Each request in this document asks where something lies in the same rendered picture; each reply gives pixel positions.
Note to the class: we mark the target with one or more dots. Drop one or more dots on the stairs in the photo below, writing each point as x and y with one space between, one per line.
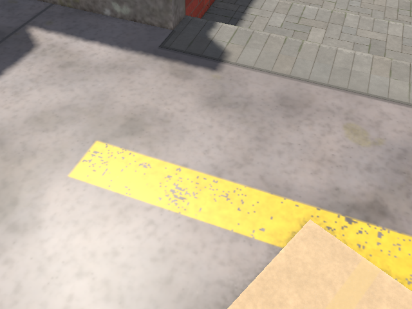
377 27

